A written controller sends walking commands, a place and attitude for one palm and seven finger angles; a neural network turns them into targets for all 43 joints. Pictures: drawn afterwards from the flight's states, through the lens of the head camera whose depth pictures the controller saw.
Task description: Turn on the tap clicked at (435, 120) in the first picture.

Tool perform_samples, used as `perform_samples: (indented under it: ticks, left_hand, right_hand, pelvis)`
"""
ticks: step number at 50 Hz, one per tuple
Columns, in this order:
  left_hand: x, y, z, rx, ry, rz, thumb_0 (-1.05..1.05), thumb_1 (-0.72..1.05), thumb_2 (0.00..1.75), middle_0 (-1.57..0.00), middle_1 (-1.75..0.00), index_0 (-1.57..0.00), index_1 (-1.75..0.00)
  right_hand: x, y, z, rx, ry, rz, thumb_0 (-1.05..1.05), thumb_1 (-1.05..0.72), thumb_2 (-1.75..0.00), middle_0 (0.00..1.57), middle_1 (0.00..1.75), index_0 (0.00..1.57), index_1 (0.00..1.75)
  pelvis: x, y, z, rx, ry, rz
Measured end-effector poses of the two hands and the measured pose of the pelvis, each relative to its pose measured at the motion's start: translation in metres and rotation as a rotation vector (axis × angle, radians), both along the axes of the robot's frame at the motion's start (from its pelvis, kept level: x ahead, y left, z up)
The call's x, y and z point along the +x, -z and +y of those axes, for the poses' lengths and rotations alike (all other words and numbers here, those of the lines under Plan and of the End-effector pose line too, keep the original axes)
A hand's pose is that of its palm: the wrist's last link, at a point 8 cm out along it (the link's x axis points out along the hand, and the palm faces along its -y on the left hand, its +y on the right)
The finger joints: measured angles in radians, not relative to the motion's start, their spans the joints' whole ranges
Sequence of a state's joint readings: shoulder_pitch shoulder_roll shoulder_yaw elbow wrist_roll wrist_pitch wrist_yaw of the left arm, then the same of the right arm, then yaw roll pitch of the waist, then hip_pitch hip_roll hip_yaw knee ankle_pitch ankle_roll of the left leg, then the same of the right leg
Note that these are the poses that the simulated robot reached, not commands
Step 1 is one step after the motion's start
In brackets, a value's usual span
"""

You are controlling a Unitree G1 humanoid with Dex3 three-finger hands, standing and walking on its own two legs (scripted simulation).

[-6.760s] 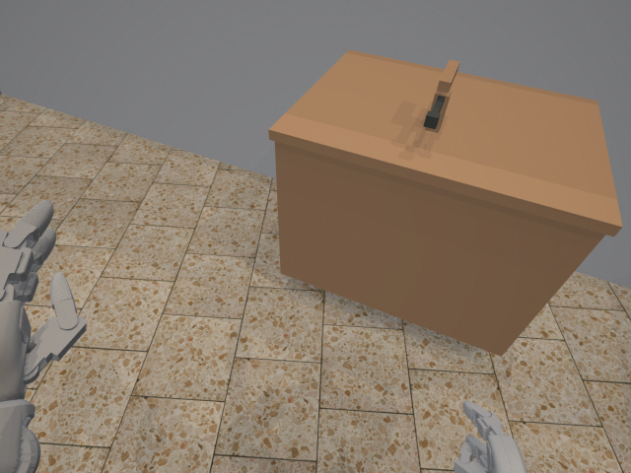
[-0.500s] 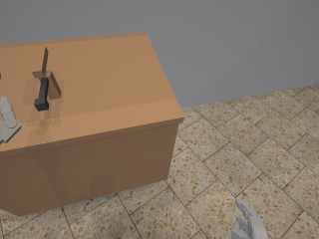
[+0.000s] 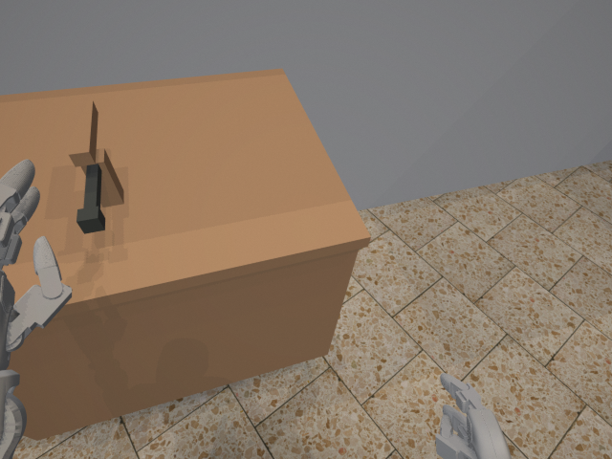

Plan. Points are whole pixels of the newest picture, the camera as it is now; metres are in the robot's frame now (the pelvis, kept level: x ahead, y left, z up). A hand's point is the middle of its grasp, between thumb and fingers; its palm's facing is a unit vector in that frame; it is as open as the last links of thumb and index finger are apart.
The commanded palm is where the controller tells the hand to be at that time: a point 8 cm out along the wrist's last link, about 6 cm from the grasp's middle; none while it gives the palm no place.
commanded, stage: shuffle to correct the standing spot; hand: left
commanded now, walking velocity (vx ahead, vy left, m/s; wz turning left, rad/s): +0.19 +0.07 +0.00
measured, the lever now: (91, 219) +0.40 +0.36 +0.04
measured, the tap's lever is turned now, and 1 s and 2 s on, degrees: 0 0 0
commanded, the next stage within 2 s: come to a stop and stand still in 0.60 s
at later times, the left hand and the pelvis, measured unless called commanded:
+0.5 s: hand (94, 253) +0.28 +0.25 +0.15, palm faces +0.37 -0.84 -0.39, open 7.4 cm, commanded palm +0.21 +0.28 +0.18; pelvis +0.05 +0.01 -0.01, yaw -1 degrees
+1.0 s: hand (80, 228) +0.30 +0.27 +0.16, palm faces +0.41 -0.85 -0.31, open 7.4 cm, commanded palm +0.24 +0.32 +0.18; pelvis +0.08 +0.03 -0.01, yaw +1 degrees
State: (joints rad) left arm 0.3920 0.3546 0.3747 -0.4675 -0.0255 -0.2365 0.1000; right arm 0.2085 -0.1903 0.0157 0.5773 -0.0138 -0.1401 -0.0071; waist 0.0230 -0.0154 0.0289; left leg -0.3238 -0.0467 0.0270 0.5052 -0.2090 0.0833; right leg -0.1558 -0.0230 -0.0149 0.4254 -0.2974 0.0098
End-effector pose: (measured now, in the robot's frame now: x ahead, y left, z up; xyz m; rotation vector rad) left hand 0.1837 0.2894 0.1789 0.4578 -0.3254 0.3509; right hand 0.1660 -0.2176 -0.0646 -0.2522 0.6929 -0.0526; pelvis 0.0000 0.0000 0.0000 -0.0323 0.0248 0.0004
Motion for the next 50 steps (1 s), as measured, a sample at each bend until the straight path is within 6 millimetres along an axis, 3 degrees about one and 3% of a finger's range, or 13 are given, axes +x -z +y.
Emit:
perform_samples:
  ticks: [7,14,18,22,26,33,37,46,50]
  left_hand:
    - [0.018,0.021,0.009,-0.017,-0.013,0.079,0.02,0.89,0.9,-0.21,-0.3,-0.21,-0.3]
    - [0.036,0.002,0.0,0.019,0.008,0.002,0.02,0.89,0.9,-0.21,-0.3,-0.2,-0.3]
    - [0.041,-0.001,-0.005,0.046,0.04,-0.022,0.02,0.89,0.9,-0.21,-0.3,-0.2,-0.3]
    - [0.047,0.011,0.003,0.022,0.026,0.002,0.02,0.89,0.9,-0.21,-0.3,-0.21,-0.31]
    - [0.056,0.015,0.004,0.001,0.005,0.071,0.02,0.89,0.9,-0.21,-0.3,-0.21,-0.3]
    - [0.052,-0.007,-0.015,0.102,0.044,0.054,0.02,0.89,0.9,-0.22,-0.3,-0.21,-0.3]
    - [0.046,-0.009,-0.006,0.117,0.0,0.024,0.02,0.89,0.9,-0.22,-0.3,-0.21,-0.31]
    - [0.062,0.017,0.019,-0.07,-0.083,0.063,0.02,0.89,0.9,-0.21,-0.3,-0.2,-0.3]
    - [0.075,0.011,0.025,-0.068,-0.02,0.004,0.02,0.89,0.9,-0.21,-0.3,-0.2,-0.3]
  right_hand:
    - [0.024,0.005,0.004,0.007,0.02,-0.008,0.01,-0.9,-0.9,0.2,0.3,0.21,0.3]
    - [0.035,0.009,0.002,0.022,0.011,-0.003,0.01,-0.9,-0.9,0.2,0.3,0.2,0.3]
    - [0.038,0.015,-0.005,0.02,0.04,0.017,0.01,-0.9,-0.9,0.2,0.3,0.2,0.3]
    - [0.036,0.019,-0.011,0.007,0.085,0.04,0.01,-0.9,-0.9,0.2,0.3,0.2,0.3]
    - [0.029,0.018,-0.011,0.021,0.107,0.044,0.01,-0.91,-0.9,0.2,0.3,0.2,0.3]
    - [0.025,0.029,-0.012,0.054,0.096,0.055,0.01,-0.9,-0.9,0.2,0.3,0.2,0.3]
    - [0.033,0.042,-0.015,0.038,0.085,0.106,0.01,-0.9,-0.9,0.2,0.3,0.2,0.3]
    - [0.063,0.011,-0.006,-0.046,0.054,0.066,0.02,-0.91,-0.9,0.2,0.3,0.2,0.3]
    - [0.085,0.003,0.011,-0.067,0.072,-0.01,0.02,-0.91,-0.9,0.2,0.3,0.2,0.3]
  pelvis:
    - [0.019,0.007,0.003,0.006,0.002,-0.007]
    - [0.03,0.009,0.001,0.0,0.001,-0.003]
    - [0.038,0.014,0.001,-0.006,0.005,-0.001]
    - [0.045,0.018,0.005,0.012,0.015,-0.012]
    - [0.045,0.012,0.006,0.016,0.013,-0.038]
    - [0.055,0.013,0.0,0.03,-0.007,-0.05]
    - [0.061,0.016,0.0,0.007,-0.034,-0.051]
    - [0.077,0.002,0.017,0.047,-0.028,-0.049]
    - [0.082,0.008,0.035,0.03,-0.021,-0.069]
